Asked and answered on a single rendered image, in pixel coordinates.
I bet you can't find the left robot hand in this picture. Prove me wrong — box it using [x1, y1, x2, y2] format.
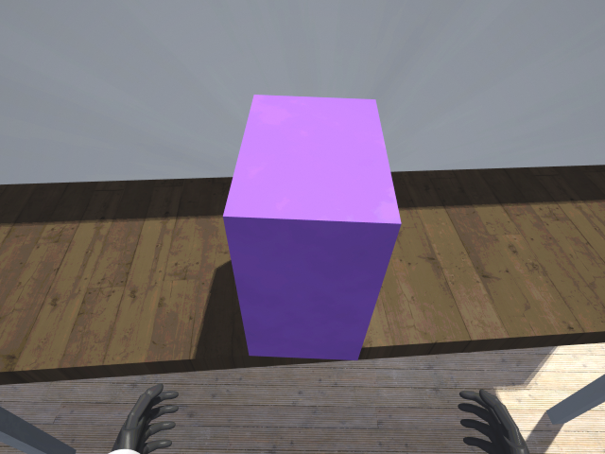
[111, 383, 179, 454]

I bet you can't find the right robot hand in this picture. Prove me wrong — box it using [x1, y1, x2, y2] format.
[458, 389, 530, 454]

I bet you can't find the table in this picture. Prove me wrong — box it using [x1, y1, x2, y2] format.
[0, 165, 605, 454]

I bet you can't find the carton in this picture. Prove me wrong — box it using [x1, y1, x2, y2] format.
[223, 95, 402, 360]

